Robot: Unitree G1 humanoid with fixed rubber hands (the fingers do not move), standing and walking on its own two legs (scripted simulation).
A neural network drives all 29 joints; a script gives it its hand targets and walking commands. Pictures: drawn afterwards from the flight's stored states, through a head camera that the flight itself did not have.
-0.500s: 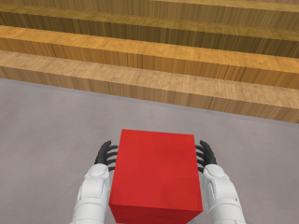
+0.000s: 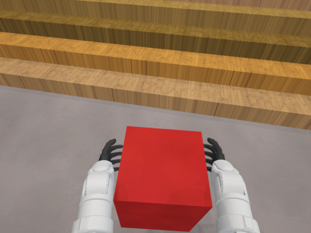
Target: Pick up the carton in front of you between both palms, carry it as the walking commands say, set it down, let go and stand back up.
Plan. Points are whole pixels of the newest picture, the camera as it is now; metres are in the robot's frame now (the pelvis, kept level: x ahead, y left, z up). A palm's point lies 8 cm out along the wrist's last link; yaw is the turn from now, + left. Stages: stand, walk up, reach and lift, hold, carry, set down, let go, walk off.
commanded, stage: reach and lift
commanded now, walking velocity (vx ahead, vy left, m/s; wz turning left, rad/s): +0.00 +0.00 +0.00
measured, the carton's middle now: (159, 181) +0.30 +0.00 -0.05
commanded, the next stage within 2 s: hold in 0.60 s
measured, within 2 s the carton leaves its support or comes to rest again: neither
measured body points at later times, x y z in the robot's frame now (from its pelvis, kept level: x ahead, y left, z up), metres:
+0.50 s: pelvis +0.02 +0.00 +0.01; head -0.01 +0.01 +0.45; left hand +0.32 +0.15 +0.03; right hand +0.32 -0.15 +0.03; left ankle +0.04 +0.13 -0.74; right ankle +0.02 -0.12 -0.74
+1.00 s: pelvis +0.01 +0.00 +0.01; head -0.03 +0.00 +0.45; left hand +0.31 +0.15 +0.04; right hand +0.31 -0.15 +0.05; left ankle +0.04 +0.13 -0.74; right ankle +0.02 -0.12 -0.74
